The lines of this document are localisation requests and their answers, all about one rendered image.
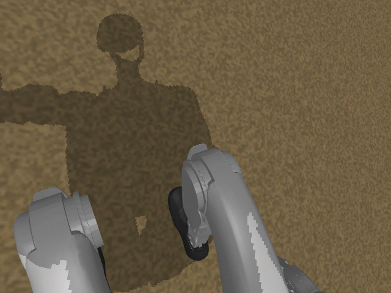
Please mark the left robot foot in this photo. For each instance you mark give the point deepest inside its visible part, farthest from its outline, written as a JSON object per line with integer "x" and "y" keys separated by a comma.
{"x": 102, "y": 260}

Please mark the right robot hand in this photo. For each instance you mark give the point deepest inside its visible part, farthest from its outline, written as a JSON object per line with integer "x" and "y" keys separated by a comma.
{"x": 297, "y": 281}

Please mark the right robot foot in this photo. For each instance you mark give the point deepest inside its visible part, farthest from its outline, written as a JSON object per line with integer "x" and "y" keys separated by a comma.
{"x": 180, "y": 221}

